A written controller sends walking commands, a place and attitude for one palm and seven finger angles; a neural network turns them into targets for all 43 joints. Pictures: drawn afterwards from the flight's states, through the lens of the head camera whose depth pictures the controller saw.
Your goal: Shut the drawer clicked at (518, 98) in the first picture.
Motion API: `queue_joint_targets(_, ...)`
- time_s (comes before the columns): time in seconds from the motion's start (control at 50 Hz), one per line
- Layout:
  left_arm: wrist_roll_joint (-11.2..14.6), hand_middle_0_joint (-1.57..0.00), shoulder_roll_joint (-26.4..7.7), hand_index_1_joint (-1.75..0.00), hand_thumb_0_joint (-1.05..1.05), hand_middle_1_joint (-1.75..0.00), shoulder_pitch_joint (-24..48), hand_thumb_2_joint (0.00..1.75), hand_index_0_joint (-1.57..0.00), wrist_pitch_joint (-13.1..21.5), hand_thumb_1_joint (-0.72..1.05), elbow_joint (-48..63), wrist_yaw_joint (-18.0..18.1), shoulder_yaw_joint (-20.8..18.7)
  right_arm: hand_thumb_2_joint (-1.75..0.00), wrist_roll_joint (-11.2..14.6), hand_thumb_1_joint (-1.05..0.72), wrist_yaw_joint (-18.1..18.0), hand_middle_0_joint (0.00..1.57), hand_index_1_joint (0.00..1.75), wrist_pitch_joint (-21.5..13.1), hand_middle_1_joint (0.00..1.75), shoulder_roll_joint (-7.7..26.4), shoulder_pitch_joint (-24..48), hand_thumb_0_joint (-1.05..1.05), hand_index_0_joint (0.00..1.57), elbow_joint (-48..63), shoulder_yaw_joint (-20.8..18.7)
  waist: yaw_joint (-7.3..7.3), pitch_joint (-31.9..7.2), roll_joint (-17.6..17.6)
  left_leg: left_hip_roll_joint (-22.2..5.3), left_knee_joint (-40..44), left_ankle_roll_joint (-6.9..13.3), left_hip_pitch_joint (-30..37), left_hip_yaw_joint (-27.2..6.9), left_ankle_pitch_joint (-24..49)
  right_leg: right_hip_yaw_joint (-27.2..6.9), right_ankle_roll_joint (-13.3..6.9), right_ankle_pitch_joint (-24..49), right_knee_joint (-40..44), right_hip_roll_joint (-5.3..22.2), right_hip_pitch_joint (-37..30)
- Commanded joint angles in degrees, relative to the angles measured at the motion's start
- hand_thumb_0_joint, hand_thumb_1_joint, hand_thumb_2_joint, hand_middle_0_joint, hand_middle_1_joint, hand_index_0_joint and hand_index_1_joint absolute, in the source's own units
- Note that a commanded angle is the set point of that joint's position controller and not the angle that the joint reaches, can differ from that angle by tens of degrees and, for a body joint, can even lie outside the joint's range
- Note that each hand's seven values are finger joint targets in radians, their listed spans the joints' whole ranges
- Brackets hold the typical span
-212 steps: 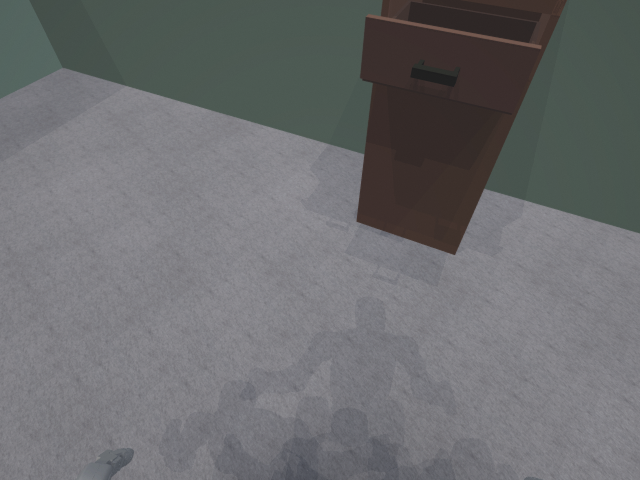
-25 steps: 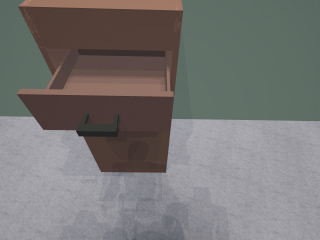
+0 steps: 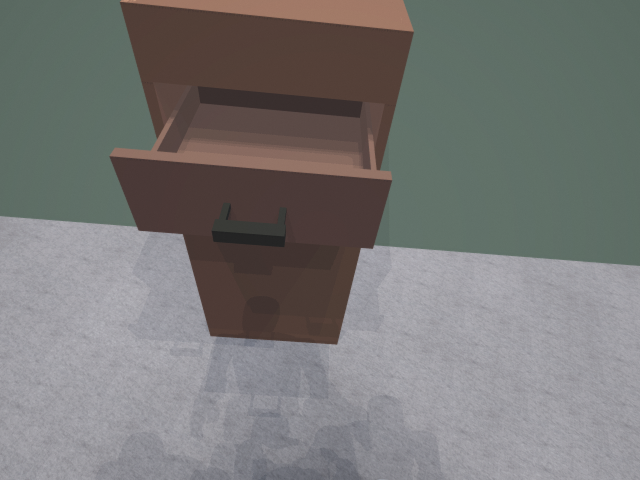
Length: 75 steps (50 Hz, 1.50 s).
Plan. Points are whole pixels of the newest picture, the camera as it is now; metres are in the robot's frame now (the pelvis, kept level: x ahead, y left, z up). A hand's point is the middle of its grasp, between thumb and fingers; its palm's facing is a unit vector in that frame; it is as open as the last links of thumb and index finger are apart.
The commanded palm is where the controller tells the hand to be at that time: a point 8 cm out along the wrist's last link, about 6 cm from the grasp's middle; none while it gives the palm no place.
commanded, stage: come to a stop and stand still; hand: left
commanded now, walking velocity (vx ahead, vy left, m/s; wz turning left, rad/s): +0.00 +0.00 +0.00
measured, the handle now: (252, 222) +0.44 +0.14 +0.06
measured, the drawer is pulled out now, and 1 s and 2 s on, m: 0.20 0.20 0.20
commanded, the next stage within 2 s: look again from close up in 0.80 s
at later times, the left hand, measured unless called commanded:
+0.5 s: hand out of the picture -0.05 +0.16 -0.17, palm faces +0.03 -0.98 -0.18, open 7.3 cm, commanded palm none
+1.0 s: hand out of the picture -0.09 +0.15 -0.17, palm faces +0.02 -0.99 -0.15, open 7.3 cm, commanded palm none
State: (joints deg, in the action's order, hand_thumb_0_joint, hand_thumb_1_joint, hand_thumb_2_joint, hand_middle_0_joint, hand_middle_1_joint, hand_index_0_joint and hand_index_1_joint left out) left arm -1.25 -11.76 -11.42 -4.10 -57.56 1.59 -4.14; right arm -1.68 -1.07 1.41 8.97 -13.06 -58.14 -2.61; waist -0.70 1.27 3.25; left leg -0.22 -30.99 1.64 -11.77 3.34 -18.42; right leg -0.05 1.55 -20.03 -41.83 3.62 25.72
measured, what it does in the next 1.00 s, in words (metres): steps on the spot: right foot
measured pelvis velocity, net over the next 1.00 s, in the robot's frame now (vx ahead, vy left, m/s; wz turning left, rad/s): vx -0.05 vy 0.01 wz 0.01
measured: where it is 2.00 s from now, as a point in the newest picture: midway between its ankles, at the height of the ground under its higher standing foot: outside the picture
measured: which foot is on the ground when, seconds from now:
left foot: down 0.00-1.00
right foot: up 0.00-0.24, down 0.26-1.00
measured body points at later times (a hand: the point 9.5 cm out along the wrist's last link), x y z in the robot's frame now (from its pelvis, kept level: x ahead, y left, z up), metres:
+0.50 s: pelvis -0.04 +0.01 +0.01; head -0.05 +0.00 +0.46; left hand -0.05 +0.22 -0.15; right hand -0.06 -0.20 -0.16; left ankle -0.02 +0.10 -0.73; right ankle -0.07 -0.10 -0.73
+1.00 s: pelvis -0.05 +0.01 +0.00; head -0.03 +0.00 +0.45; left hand -0.09 +0.21 -0.16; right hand -0.08 -0.20 -0.16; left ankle -0.01 +0.10 -0.73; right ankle -0.07 -0.10 -0.73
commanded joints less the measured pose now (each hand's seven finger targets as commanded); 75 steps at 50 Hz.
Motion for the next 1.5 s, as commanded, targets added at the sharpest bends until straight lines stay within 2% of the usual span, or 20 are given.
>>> queue_joint_targets(0.0,-0.44,-0.2,-2.83,-0.3,0.0,-0.3,-4.65,0.9,-0.2,1.19,0.9,0.86,-0.26,-0.33,-0.9,0.26,-0.9,-1.05,0.2,0.3,-1.39,0.3,7.99,4.53,0.0,0.2,3.47,-0.37,-2.44,4.71,-10.97,-11.43,20.39,5.2,-10.25,-10.66,0.82,-2.2,-0.28,0.15,-16.46,-2.29,-1.26)
queue_joint_targets(0.04,-0.15,-0.2,-2.02,-0.3,0.0,-0.3,-5.57,0.9,-0.2,1.82,0.9,-0.29,-0.33,0.33,-0.9,0.87,-0.9,-1.32,0.2,0.3,-1.84,0.3,6.95,1.82,0.0,0.2,2.05,-0.18,-1.56,3.03,-8.14,-10.76,18.51,5.8,-1.9,-8.39,9.58,-0.79,0.31,0.21,-12.1,-1.88,-0.05)
queue_joint_targets(0.12,0.27,-0.2,-1.28,-0.3,0.0,-0.3,-2.92,0.9,-0.2,2.62,0.9,-0.2,0.27,1.66,-0.9,0.68,-0.9,-1.77,0.2,0.3,-2.23,0.3,6.87,-5.04,0.0,0.2,-1.34,-0.36,1.83,-1.11,-11.16,-13.26,15.2,7.79,9.54,-11.9,26.13,0.52,0.68,-5.34,1.98,-0.68,-3.0)
queue_joint_targets(0.16,0.57,-0.2,-0.97,-0.3,0.0,-0.3,-3.86,0.9,-0.2,2.84,0.9,-1.39,0.49,2.03,-0.9,0.78,-0.9,-1.67,0.2,0.3,-2.28,0.3,7.23,-6.36,0.0,0.2,-2.54,-0.39,1.97,-2.49,-10.47,-13.52,13.85,7.96,11.24,-12.94,32.46,0.89,0.32,-4.49,8.52,-1.09,-6.85)
queue_joint_targets(0.2,0.66,-0.2,-0.59,-0.3,0.0,-0.3,-8.07,0.9,-0.2,3.28,0.9,-3.76,0.77,2.21,-0.9,1.22,-0.9,-1.56,0.2,0.3,-2.39,0.3,7.14,-5.48,0.0,0.2,-3.24,-0.26,0.18,-4.17,-8.49,-12.11,11.79,6.3,8.84,-11.79,31.12,0.92,-0.15,4.18,18.03,-0.81,-13.95)
queue_joint_targets(0.24,0.54,-0.2,-2.07,-0.3,0.0,-0.3,-9.76,0.9,-0.2,4.11,0.9,-5.57,1.18,2.43,-0.9,1.96,-0.9,-1.24,0.2,0.3,-2.67,0.3,4.82,-5.24,0.0,0.2,-3.69,0.12,0.52,-4.2,-2.65,-8.24,9.67,2.13,2.63,-8.86,22.97,-3.34,-1.64,16.07,23.93,2.88,-21.36)
queue_joint_targets(0.28,0.69,-0.2,-2.23,-0.3,0.0,-0.3,-8.87,0.9,-0.2,4.59,0.9,-5.78,1.2,3.04,-0.9,1.97,-0.9,-1.0,0.2,0.3,-2.73,0.3,3.42,-4.64,0.0,0.2,-4.11,0.88,1.27,-2.62,-0.64,-5.28,10.66,0.03,2.99,-6.49,17.7,-4.91,-3.68,21.36,22.46,6.28,-18.76)
queue_joint_targets(0.3,0.7,-0.2,-1.73,-0.3,0.0,-0.3,-8.46,0.9,-0.2,4.99,0.9,-6.18,1.21,3.0,-0.9,1.51,-0.9,-1.01,0.2,0.3,-2.38,0.3,3.53,-4.94,0.0,0.2,-4.88,0.95,1.45,-2.16,5.58,-5.2,10.14,-0.26,4.03,-5.61,18.08,-4.59,-3.82,22.69,22.27,4.99,-17.91)
queue_joint_targets(0.32,0.83,-0.2,-0.85,-0.3,0.0,-0.3,-8.52,0.9,-0.2,5.14,0.9,-6.34,1.26,3.34,-0.9,1.44,-0.9,-1.05,0.2,0.3,-2.29,0.3,4.14,-5.23,0.0,0.2,-5.57,0.91,1.52,-1.74,5.88,-5.46,10.32,-0.25,5.26,-5.22,17.58,-4.35,-3.75,22.17,22.69,4.94,-16.81)
queue_joint_targets(0.48,0.87,-0.2,0.06,-0.3,0.0,-0.3,-9.43,0.9,-0.2,4.22,0.9,-6.81,1.29,3.56,-0.9,1.25,-0.9,-0.9,0.2,0.3,-1.42,0.3,2.7,-6.38,0.0,0.2,-8.36,1.6,1.08,7.27,-2.0,-5.04,14.29,-0.13,1.01,-6.21,4.38,-4.25,-3.17,1.55,26.22,2.67,-10.37)
queue_joint_targets(0.6,0.74,-0.2,0.49,-0.3,0.0,-0.3,-10.83,0.9,-0.2,4.03,0.9,-6.77,1.1,3.29,-0.9,0.97,-0.9,-1.0,0.2,0.3,-1.11,0.3,1.99,-7.83,0.0,0.2,-8.49,1.41,0.96,7.39,-3.86,-4.97,14.83,0.03,-1.45,-7.14,-0.78,-4.23,-3.28,-2.78,26.31,2.02,-9.29)
queue_joint_targets(0.86,0.8,-0.2,2.39,-0.3,0.0,-0.3,-12.9,0.9,-0.2,4.79,0.9,-7.8,1.17,3.54,-0.9,1.22,-0.9,-1.37,0.2,0.3,-2.07,0.3,1.28,-9.12,0.0,0.2,-8.57,1.65,0.91,3.56,-3.11,-5.85,13.88,0.34,0.57,-7.33,5.81,-3.49,-3.44,4.89,24.57,2.02,-11.46)
queue_joint_targets(0.88,-0.76,-0.2,-0.19,-0.3,0.0,-0.3,-16.14,0.9,-0.2,7.03,0.9,-8.08,2.76,4.33,-0.9,1.17,-0.9,-0.24,0.2,0.3,-3.37,0.3,3.63,-1.54,0.0,0.2,-3.54,2.28,-2.08,5.95,-3.03,-4.93,0.23,-1.45,-4.8,-4.98,10.82,-6.27,-3.12,20.82,24.99,4.4,-11.33)
queue_joint_targets(0.9,0.01,-0.2,-2.75,-0.3,0.0,-0.3,-12.69,0.9,-0.2,7.26,0.9,-5.11,2.31,3.91,-0.9,1.11,-0.9,0.27,0.2,0.3,-2.53,0.3,1.48,-5.98,0.0,0.2,-2.13,2.07,2.7,2.71,-1.92,-3.23,0.12,-1.43,-3.26,-4.63,1.4,-8.56,-5.27,1.03,27.75,7.12,-8.38)
queue_joint_targets(0.92,-0.04,-0.2,-1.87,-0.3,0.0,-0.3,-10.18,0.9,-0.2,7.04,0.9,-3.79,1.9,3.69,-0.9,0.56,-0.9,0.37,0.2,0.3,-2.27,0.3,1.26,-7.81,0.0,0.2,-3.07,1.85,3.45,3.61,-4.85,-2.66,0.52,-1.17,-2.66,-4.34,1.81,-7.82,-6.48,-6.87,26.85,6.14,-6.04)
queue_joint_targets(0.96,0.35,-0.2,-1.27,-0.3,0.0,-0.3,-10.39,0.9,-0.2,7.5,0.9,-3.48,1.67,3.88,-0.9,0.47,-0.9,0.44,0.2,0.3,-2.53,0.3,1.2,-10.18,0.0,0.2,-2.65,2.39,3.54,-0.32,-5.62,-3.3,1.47,-0.22,-1.12,-4.95,6.15,-5.15,-6.65,-1.35,23.16,4.03,-8.29)
queue_joint_targets(1.06,0.48,-0.2,0.59,-0.3,0.0,-0.3,-11.87,0.9,-0.2,6.77,0.9,-3.47,1.34,4.33,-0.9,0.75,-0.9,-0.13,0.2,0.3,-3.57,0.3,2.99,-8.95,0.0,0.2,-1.7,2.75,1.42,1.59,-3.83,-5.19,6.32,1.67,-4.3,-8.07,10.57,-2.54,-5.34,6.34,17.68,0.92,-12.19)
queue_joint_targets(1.12,0.55,-0.2,0.43,-0.3,0.0,-0.3,-11.92,0.9,-0.2,6.34,0.9,-3.44,1.38,4.35,-0.9,0.9,-0.9,-0.29,0.2,0.3,-3.61,0.3,4.08,-8.28,0.0,0.2,-1.96,2.76,0.99,3.49,-0.4,-5.33,7.43,1.94,-4.31,-8.07,11.22,-2.13,-4.66,7.13,17.54,0.95,-12.4)
queue_joint_targets(1.22,0.49,-0.2,-0.69,-0.3,0.0,-0.3,-11.33,0.9,-0.2,5.75,0.9,-2.78,1.28,4.15,-0.9,0.89,-0.9,-0.29,0.2,0.3,-3.61,0.3,4.9,-7.01,0.0,0.2,-2.37,2.81,0.41,4.35,-1.29,-5.4,9.7,2.22,-3.96,-8.3,10.5,-1.94,-4.1,6.68,17.91,1.17,-13.0)
queue_joint_targets(1.48,0.51,-0.2,-2.53,-0.3,0.0,-0.3,-9.97,0.9,-0.2,5.3,0.9,-3.06,1.11,4.01,-0.9,1.02,-0.9,-0.72,0.2,0.3,-3.9,0.3,6.1,-5.06,0.0,0.2,-3.65,2.63,0.27,0.3,-3.0,-5.9,8.91,2.19,2.0,-7.27,21.0,-1.84,-3.17,11.91,18.66,1.99,-15.45)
